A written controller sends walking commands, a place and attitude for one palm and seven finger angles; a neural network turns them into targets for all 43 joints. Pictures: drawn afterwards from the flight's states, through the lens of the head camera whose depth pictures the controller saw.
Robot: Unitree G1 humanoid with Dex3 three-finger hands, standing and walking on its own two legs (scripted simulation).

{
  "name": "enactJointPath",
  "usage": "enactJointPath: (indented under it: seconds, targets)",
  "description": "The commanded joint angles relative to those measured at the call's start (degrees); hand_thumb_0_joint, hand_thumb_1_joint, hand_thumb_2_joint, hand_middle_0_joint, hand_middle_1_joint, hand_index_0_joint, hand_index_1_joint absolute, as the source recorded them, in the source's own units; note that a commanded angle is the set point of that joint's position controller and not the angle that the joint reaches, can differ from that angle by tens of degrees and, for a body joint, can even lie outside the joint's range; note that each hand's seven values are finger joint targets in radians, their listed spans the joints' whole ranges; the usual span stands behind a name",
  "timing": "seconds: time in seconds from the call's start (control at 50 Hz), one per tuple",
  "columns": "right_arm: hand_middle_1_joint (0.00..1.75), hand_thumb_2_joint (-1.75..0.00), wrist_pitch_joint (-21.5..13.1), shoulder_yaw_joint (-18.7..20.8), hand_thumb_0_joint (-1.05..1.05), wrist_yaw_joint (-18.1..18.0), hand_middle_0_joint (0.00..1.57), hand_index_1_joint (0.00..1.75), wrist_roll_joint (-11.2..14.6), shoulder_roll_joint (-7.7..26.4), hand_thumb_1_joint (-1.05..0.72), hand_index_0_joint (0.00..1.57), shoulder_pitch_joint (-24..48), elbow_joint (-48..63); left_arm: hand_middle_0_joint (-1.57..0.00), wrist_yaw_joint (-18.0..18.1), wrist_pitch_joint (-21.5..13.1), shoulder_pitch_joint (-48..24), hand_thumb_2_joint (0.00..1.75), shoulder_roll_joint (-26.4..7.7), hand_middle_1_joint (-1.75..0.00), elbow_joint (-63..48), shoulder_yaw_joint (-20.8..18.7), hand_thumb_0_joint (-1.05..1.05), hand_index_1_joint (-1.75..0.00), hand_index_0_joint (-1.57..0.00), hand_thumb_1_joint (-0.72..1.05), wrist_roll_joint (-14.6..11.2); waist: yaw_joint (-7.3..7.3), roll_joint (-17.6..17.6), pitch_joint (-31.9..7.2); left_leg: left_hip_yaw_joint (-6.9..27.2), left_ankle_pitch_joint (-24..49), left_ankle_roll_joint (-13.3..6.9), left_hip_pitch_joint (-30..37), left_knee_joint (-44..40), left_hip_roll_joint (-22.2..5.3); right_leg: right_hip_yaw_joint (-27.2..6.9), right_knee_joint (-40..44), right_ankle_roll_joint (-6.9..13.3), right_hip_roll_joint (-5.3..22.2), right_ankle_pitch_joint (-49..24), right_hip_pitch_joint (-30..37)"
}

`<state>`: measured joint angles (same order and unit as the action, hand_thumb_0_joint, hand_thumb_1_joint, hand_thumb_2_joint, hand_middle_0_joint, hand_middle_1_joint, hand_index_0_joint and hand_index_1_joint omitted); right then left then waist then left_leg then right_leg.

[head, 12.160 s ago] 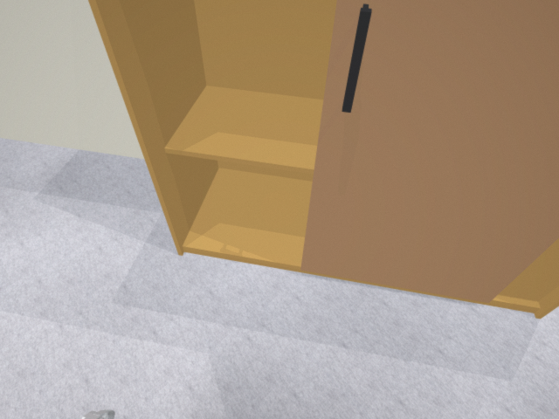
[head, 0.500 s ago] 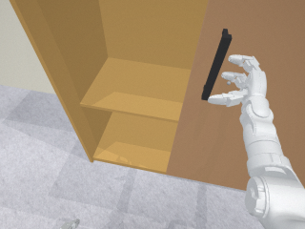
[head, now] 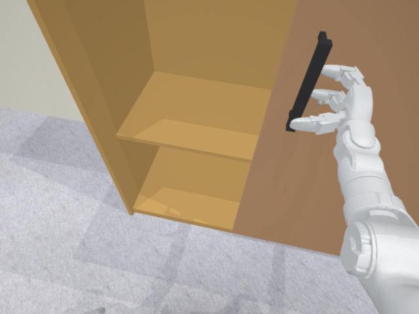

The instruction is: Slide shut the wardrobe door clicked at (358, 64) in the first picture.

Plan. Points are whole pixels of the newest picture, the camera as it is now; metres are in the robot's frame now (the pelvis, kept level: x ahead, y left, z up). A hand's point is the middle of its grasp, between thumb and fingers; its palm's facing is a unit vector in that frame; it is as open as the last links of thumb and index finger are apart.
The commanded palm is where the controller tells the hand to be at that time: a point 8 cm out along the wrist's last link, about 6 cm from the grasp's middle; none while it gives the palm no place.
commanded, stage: slide the fingers in behind the handle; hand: right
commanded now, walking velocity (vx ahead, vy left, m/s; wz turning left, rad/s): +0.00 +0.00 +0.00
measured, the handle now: (305, 86) +0.53 -0.11 +0.17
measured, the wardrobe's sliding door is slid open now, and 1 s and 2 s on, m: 0.51 0.51 0.51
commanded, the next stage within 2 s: grip the handle and tug to test in 1.90 s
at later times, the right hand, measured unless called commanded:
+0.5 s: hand (317, 105) +0.48 -0.13 +0.16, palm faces +0.08 +1.00 -0.01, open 13.9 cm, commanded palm +0.45 -0.18 +0.16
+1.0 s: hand (312, 104) +0.48 -0.12 +0.16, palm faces +0.10 +0.99 -0.01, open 13.9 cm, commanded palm +0.45 -0.16 +0.16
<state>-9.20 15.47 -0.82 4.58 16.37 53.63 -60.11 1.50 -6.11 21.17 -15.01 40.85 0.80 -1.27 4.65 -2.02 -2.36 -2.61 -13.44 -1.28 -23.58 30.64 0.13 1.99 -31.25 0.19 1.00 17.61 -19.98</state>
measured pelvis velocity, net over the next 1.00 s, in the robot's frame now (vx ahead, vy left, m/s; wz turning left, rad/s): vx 0.01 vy -0.01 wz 0.00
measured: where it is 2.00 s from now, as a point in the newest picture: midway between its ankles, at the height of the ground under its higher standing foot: outside the picture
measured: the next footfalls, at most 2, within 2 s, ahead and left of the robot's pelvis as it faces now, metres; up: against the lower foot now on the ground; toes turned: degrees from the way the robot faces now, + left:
none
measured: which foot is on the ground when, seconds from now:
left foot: down 0.00-1.00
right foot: down 0.00-1.00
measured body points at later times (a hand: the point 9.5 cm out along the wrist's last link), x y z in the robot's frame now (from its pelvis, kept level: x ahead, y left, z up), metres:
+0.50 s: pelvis -0.01 -0.01 +0.00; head +0.03 +0.00 +0.45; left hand +0.02 +0.25 -0.13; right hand +0.47 -0.18 +0.17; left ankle +0.02 +0.10 -0.73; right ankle -0.02 -0.12 -0.73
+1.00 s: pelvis +0.01 -0.01 +0.00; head +0.04 +0.00 +0.45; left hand +0.07 +0.24 -0.13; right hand +0.47 -0.17 +0.16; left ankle +0.02 +0.10 -0.73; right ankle -0.02 -0.12 -0.73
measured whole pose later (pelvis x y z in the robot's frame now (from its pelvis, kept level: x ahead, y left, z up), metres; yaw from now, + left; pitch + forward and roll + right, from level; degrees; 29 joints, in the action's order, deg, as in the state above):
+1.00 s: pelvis +0.01 -0.01 +0.00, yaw +0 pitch +7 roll +0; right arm -9.6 11.8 -5.2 4.9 11.9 52.8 -57.8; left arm 0.3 -6.7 20.6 -14.0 41.4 0.6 -0.6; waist 3.8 -1.8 -3.1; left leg -2.4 -14.4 -0.4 -24.1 31.8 -0.7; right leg 2.1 -32.5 1.0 0.2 18.7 -20.6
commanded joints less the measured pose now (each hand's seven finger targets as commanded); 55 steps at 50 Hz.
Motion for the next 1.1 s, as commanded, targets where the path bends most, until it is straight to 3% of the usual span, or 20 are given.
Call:
enactJointPath:
  seconds: [0.0, 0.02, 0.08, 0.16, 0.22, 0.28, 0.3, 0.36, 0.4, 0.56, 0.6, 0.64, 0.7, 0.78, 0.8, 0.82, 0.9, 0.98, 1.04, 1.08]
  targets:
    - [1.2, -0.3, -5.6, 0.3, 0.0, 0.5, 0.3, 1.2, 0.8, 9.9, 0.5, 0.3, 34.5, 12.4, -0.2, 0.4, -2.8, 3.7, 0.9, -7.3, -0.3, -4.5, -2.4, 0.0, -0.3, -0.2, 0.9, 0.0, 2.39, 2.6, -20.3, 2.4, 16.3, 0.4, 10.7, -2.5, 0.3, -0.5, 2.2, 1.9, -1.5, -12.0, 4.2]
    - [1.2, -0.3, -5.6, 2.3, 0.0, 0.2, 0.3, 1.2, 0.3, 12.5, 0.5, 0.3, 33.5, 10.7, -0.2, 0.4, -2.6, 4.1, 0.9, -7.7, -0.3, -3.9, -2.5, 0.0, -0.3, -0.2, 0.9, 0.1, 2.06, 3.1, -20.0, 2.3, 15.7, 0.3, 10.7, -2.5, 0.2, -0.7, 1.9, 1.9, -1.4, -11.6, 3.5]
    - [1.2, -0.3, -5.9, 1.7, 0.0, 0.1, 0.3, 1.2, 0.1, 12.6, 0.5, 0.3, 35.1, 8.4, -0.2, 0.4, -2.8, 4.5, 0.9, -7.9, -0.3, -3.5, -2.3, 0.0, -0.3, -0.2, 0.9, 0.1, 3.0, 2.6, -18.0, 2.3, 13.1, 0.4, 8.9, -2.8, 0.2, -0.9, 2.3, 1.9, -1.4, -9.2, 2.0]
    - [1.2, -0.3, -7.2, 0.8, 0.0, 0.0, 0.3, 1.2, -0.2, 11.3, 0.5, 0.3, 35.6, 9.0, -0.2, 0.1, -3.3, 4.9, 0.9, -7.9, -0.3, -3.7, -2.4, 0.0, -0.3, -0.2, 0.9, 0.4, 2.65, 0.1, -19.7, 2.0, 11.4, 0.1, 7.8, -2.3, 0.3, -1.5, 2.3, 1.6, -1.3, -8.9, 3.2]
    - [1.2, -0.3, -7.4, 1.3, 0.0, 0.1, 0.3, 1.2, 0.3, 11.0, 0.5, 0.3, 31.9, 7.8, -0.2, -0.1, -3.3, 5.0, 0.9, -8.1, -0.3, -3.8, -2.5, 0.0, -0.3, -0.2, 0.9, 0.5, 2.05, 2.8, -20.1, 1.7, 12.6, 0.0, 8.6, -1.9, 0.5, -1.4, 2.1, 1.7, -1.1, -10.2, 2.8]
    - [1.2, -0.3, -7.8, 2.9, 0.0, 0.1, 0.3, 1.2, 0.2, 13.4, 0.5, 0.3, 31.8, 9.4, -0.2, -0.1, -3.1, 4.8, 0.9, -8.4, -0.3, -4.2, -2.6, 0.0, -0.3, -0.2, 0.9, 0.4, 1.75, 3.3, -20.7, 1.8, 12.4, 0.1, 9.3, -1.8, 0.5, -1.2, 2.3, 1.7, -1.0, -9.9, 2.5]
    - [1.2, -0.3, -7.8, 0.7, 0.0, 0.3, 0.3, 1.2, 0.1, 10.9, 0.5, 0.3, 32.1, 10.4, -0.2, -0.2, -3.2, 4.4, 0.9, -8.0, -0.3, -4.6, -2.4, 0.0, -0.3, -0.2, 0.9, 0.4, 1.88, 1.0, -20.0, 1.8, 12.1, 0.0, 8.5, -1.8, 0.4, -1.1, 2.4, 1.6, -1.1, -9.6, 3.0]
    - [1.2, -0.3, -7.5, 1.4, 0.0, -0.2, 0.3, 1.2, 0.0, 11.0, 0.5, 0.3, 29.8, 10.1, -0.2, -0.3, -3.0, 4.1, 0.9, -8.1, -0.3, -4.7, -2.5, 0.0, -0.3, -0.2, 0.9, 0.3, 1.28, 1.4, -18.8, 1.3, 11.5, -0.2, 7.6, -1.7, 0.6, -1.4, 2.6, 1.5, -0.7, -9.9, 3.2]
    - [1.2, -0.3, -7.2, -0.8, 0.0, -0.2, 0.3, 1.2, 0.3, 8.1, 0.5, 0.3, 30.2, 12.1, -0.2, -0.4, -3.2, 3.5, 0.9, -7.7, -0.3, -5.2, -2.5, 0.0, -0.3, -0.2, 0.9, 0.3, 1.38, 0.4, -19.2, 1.1, 11.3, -0.3, 7.1, -1.6, 0.6, -1.6, 2.7, 1.3, -0.7, -10.2, 4.3]
    - [1.2, -0.3, -6.5, 1.1, 0.0, -3.3, 0.3, 1.2, -0.6, 9.8, 0.5, 0.3, 31.6, 14.2, -0.2, -0.3, -3.0, 3.4, 0.9, -7.5, -0.3, -4.8, -2.6, 0.0, -0.3, -0.2, 0.9, 0.7, 1.08, 2.6, -20.3, 1.1, 14.0, -0.2, 8.3, -0.9, 0.5, -1.5, 2.3, 1.3, -0.5, -13.3, 4.8]
    - [1.2, -0.3, -6.5, -1.9, 0.0, -3.5, 0.3, 1.2, -1.0, 6.2, 0.5, 0.3, 31.8, 14.5, -0.2, -0.5, -3.0, 2.9, 0.9, -7.1, -0.3, -4.9, -2.4, 0.0, -0.3, -0.2, 0.9, 0.6, 1.55, 0.5, -19.5, 0.9, 14.4, -0.3, 6.9, -0.6, 0.5, -1.6, 2.0, 1.0, -0.4, -14.3, 5.7]
    - [1.2, -0.3, -6.4, -1.4, 0.0, -3.6, 0.3, 1.2, -0.8, 6.3, 0.5, 0.3, 32.0, 14.4, -0.2, -0.5, -2.9, 3.2, 0.9, -7.3, -0.3, -4.7, -2.6, 0.0, -0.3, -0.2, 0.9, 0.7, 1.52, 2.6, -20.5, 0.8, 15.2, -0.3, 7.4, -0.5, 0.6, -1.9, 1.8, 1.0, -0.3, -15.4, 6.5]
    - [1.2, -0.3, -6.0, -3.4, 0.0, -3.3, 0.3, 1.2, -0.2, 3.5, 0.5, 0.3, 33.0, 16.1, -0.2, -0.5, -3.0, 2.7, 0.9, -7.0, -0.3, -4.7, -2.7, 0.0, -0.3, -0.2, 0.9, 0.6, 1.9, 1.2, -21.1, 0.8, 16.1, -0.3, 7.0, -0.5, 0.7, -1.8, 1.6, 0.8, -0.3, -16.7, 8.0]
    - [1.2, -0.3, -5.3, -2.9, 0.0, -3.5, 0.3, 1.2, 0.1, 3.9, 0.5, 0.3, 32.5, 14.8, -0.2, -0.4, -2.8, 2.8, 0.9, -6.9, -0.3, -4.2, -2.7, 0.0, -0.3, -0.2, 0.9, 0.5, 1.93, 3.0, -20.2, 0.8, 16.6, -0.2, 7.5, -0.6, 0.7, -1.9, 1.6, 1.0, -0.4, -16.7, 7.2]
    - [1.2, -0.3, -5.0, -4.1, 0.0, -3.3, 0.3, 1.2, 0.4, 2.1, 0.5, 0.3, 32.4, 14.9, -0.2, -0.5, -2.9, 2.6, 0.9, -6.7, -0.3, -4.4, -2.5, 0.0, -0.3, -0.2, 0.9, 0.4, 1.94, 2.2, -19.8, 0.9, 16.7, -0.2, 7.3, -0.7, 0.7, -1.6, 1.5, 1.0, -0.5, -16.4, 7.1]
    - [1.2, -0.3, -5.1, -3.2, 0.0, -3.4, 0.3, 1.2, 0.2, 3.3, 0.5, 0.3, 32.6, 15.2, -0.2, -0.5, -2.8, 2.9, 0.9, -6.8, -0.3, -4.2, -2.6, 0.0, -0.3, -0.2, 0.9, 0.5, 1.77, 3.0, -19.8, 0.9, 16.8, -0.3, 7.9, -0.8, 0.6, -1.8, 1.5, 1.1, -0.6, -16.4, 6.9]
    - [1.2, -0.3, -4.9, -4.2, 0.0, -3.2, 0.3, 1.2, 0.4, 2.2, 0.5, 0.3, 32.0, 16.1, -0.2, -0.5, -2.9, 2.5, 0.9, -6.6, -0.3, -4.4, -2.5, 0.0, -0.3, -0.2, 0.9, 0.4, 1.7, 2.6, -20.4, 0.8, 17.9, -0.3, 8.4, -0.6, 0.6, -1.7, 1.5, 1.0, -0.7, -17.4, 7.2]
    - [1.2, -0.3, -4.5, -6.7, 0.0, -2.9, 0.3, 1.2, 0.8, -1.2, 0.5, 0.3, 32.5, 18.2, -0.2, -0.7, -2.9, 2.1, 0.9, -6.1, -0.3, -4.5, -2.6, 0.0, -0.3, -0.2, 0.9, 0.2, 1.87, 0.6, -20.6, 0.7, 17.5, -0.3, 7.2, -0.8, 0.8, -1.9, 1.4, 0.8, -0.6, -18.1, 9.3]
    - [1.2, -0.3, -3.5, -3.7, 0.0, -3.4, 0.3, 1.2, 1.1, 1.9, 0.5, 0.3, 31.4, 16.0, -0.2, -0.5, -2.7, 2.4, 0.9, -6.5, -0.3, -4.4, -2.4, 0.0, -0.3, -0.2, 0.9, 0.3, 1.42, 4.3, -19.6, 0.8, 17.1, -0.2, 9.0, -1.1, 0.9, -1.8, 2.0, 1.1, -0.8, -16.0, 6.6]
    - [1.2, -0.3, -3.3, -3.3, 0.0, -4.0, 0.3, 1.2, 0.7, 1.7, 0.5, 0.3, 30.4, 16.6, -0.2, -0.6, -2.6, 2.1, 0.9, -6.2, -0.3, -4.8, -2.4, 0.0, -0.3, -0.2, 0.9, 0.4, 0.7, 2.9, -20.2, 1.0, 18.4, -0.2, 9.7, -0.9, 0.7, -1.3, 1.9, 1.1, -1.0, -17.1, 6.4]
